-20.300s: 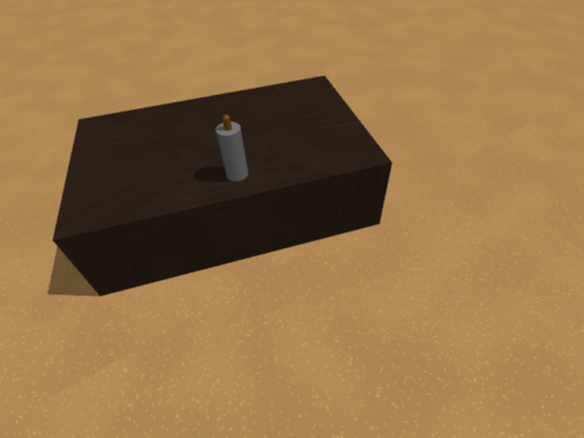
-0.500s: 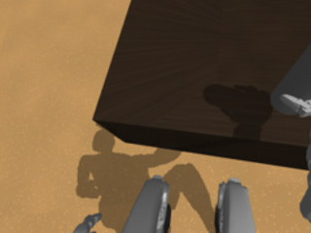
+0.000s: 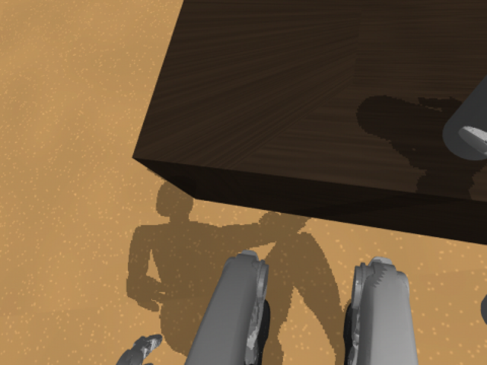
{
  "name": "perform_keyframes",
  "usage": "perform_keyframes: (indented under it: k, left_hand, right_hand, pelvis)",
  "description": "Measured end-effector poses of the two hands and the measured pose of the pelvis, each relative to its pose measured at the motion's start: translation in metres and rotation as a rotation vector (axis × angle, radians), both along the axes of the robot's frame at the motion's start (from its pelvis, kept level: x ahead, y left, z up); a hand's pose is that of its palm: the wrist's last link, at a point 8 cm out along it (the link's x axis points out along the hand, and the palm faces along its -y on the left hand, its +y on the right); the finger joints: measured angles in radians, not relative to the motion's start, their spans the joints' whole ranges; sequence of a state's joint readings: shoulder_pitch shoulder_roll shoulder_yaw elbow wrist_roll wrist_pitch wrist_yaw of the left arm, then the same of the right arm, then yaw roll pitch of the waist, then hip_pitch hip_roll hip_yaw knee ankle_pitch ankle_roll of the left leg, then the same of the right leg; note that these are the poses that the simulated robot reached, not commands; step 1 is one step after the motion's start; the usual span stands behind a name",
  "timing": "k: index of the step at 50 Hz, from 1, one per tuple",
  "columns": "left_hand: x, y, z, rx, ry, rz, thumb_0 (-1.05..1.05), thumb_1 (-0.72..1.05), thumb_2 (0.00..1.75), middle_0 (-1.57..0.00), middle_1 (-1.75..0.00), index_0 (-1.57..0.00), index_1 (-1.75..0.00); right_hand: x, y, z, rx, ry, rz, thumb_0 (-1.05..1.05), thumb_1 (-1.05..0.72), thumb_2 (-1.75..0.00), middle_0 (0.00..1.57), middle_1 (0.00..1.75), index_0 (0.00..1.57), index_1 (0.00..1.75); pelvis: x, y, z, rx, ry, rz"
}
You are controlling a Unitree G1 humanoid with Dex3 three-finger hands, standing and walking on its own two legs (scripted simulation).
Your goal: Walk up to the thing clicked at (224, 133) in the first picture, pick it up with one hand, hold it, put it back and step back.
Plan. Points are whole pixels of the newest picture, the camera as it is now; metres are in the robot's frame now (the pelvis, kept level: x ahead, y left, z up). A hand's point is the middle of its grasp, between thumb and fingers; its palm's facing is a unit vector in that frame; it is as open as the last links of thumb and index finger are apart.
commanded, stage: lower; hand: right
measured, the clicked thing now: out of the picture +0.50 -0.28 +0.02
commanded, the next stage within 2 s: loosen in 0.40 s
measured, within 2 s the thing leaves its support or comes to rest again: rests again in 0.32 s
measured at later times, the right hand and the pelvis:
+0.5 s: hand out of the picture +0.50 -0.30 -0.05, palm faces +0.42 +0.91 -0.02, open 11.6 cm; pelvis -0.01 +0.01 -0.05, yaw +0 degrees
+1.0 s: hand out of the picture +0.51 -0.31 -0.04, palm faces +0.41 +0.91 -0.01, open 13.9 cm; pelvis -0.01 +0.01 -0.05, yaw +1 degrees
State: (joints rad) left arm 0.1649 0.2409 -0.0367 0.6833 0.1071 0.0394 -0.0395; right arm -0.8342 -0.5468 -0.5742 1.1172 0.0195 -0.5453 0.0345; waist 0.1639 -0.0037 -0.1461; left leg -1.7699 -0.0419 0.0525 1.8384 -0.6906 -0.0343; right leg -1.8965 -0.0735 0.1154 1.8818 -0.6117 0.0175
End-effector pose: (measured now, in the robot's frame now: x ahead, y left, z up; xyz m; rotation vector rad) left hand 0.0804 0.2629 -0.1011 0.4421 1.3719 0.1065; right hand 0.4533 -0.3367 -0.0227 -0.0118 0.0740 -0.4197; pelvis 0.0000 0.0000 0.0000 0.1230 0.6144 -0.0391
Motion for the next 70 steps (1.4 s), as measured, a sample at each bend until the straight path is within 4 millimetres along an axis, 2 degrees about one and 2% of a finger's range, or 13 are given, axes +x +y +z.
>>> perform_keyframes:
  k: [16,19,31,36,42,51,63,67,70]
  left_hand:
    - [-0.017,0.013,-0.032,0.011,0.037,0.028,0.01,0.89,0.91,-0.20,-0.30,-0.20,-0.31]
    - [-0.018,0.015,-0.036,0.014,0.038,0.028,0.01,0.89,0.91,-0.20,-0.30,-0.20,-0.31]
    - [-0.013,0.021,-0.057,0.007,0.026,0.020,0.01,0.91,0.89,-0.21,-0.31,-0.21,-0.31]
    - [-0.013,0.022,-0.062,0.003,0.018,0.024,0.01,0.92,0.88,-0.21,-0.31,-0.22,-0.30]
    - [-0.014,0.023,-0.061,0.010,0.023,0.027,0.01,0.92,0.89,-0.21,-0.31,-0.22,-0.30]
    - [-0.011,0.022,-0.055,0.013,0.027,0.024,0.01,0.91,0.90,-0.20,-0.31,-0.21,-0.31]
    - [-0.002,0.021,-0.053,0.016,0.006,0.017,0.01,0.90,0.91,-0.21,-0.31,-0.21,-0.32]
    - [-0.001,0.020,-0.053,0.016,-0.004,0.027,0.01,0.90,0.90,-0.21,-0.31,-0.21,-0.32]
    - [0.000,0.018,-0.048,0.014,-0.011,0.039,0.01,0.90,0.90,-0.20,-0.31,-0.21,-0.31]
  right_hand:
    - [0.011,-0.004,-0.017,-0.018,-0.005,-0.015,-0.03,0.61,-0.97,0.61,1.05,0.67,1.10]
    - [0.011,-0.003,-0.023,-0.009,0.001,-0.009,-0.03,0.61,-0.97,0.61,1.05,0.67,1.10]
    - [0.009,-0.005,-0.023,-0.013,-0.028,-0.013,-0.03,0.61,-0.95,0.63,1.03,0.69,1.07]
    - [0.009,-0.006,-0.023,-0.006,-0.027,-0.019,-0.03,0.60,-0.86,0.70,0.93,0.76,0.96]
    - [0.014,-0.009,-0.017,-0.015,-0.052,-0.018,-0.02,0.55,-0.65,0.76,0.78,0.79,0.79]
    - [0.015,-0.011,-0.017,-0.004,-0.040,0.002,-0.02,0.58,-0.33,0.59,0.50,0.61,0.50]
    - [0.014,-0.010,-0.016,-0.012,-0.047,0.000,-0.01,0.56,-0.13,0.26,0.21,0.27,0.21]
    - [0.013,-0.017,-0.007,-0.019,-0.063,-0.015,-0.01,0.55,-0.09,0.17,0.14,0.18,0.14]
    - [0.011,-0.028,0.009,-0.034,-0.071,-0.032,-0.01,0.55,-0.07,0.12,0.11,0.13,0.10]
  pelvis:
    - [-0.005,0.005,-0.031,-0.008,0.008,0.013]
    - [-0.005,0.006,-0.037,-0.009,0.012,0.015]
    - [-0.009,0.011,-0.053,-0.023,0.002,0.022]
    - [-0.011,0.013,-0.056,-0.025,0.000,0.027]
    - [-0.010,0.014,-0.056,-0.025,0.005,0.027]
    - [-0.007,0.012,-0.053,-0.018,0.010,0.025]
    - [-0.006,0.010,-0.052,-0.016,0.008,0.022]
    - [-0.007,0.010,-0.051,-0.014,0.000,0.024]
    - [-0.007,0.009,-0.046,-0.013,-0.006,0.023]
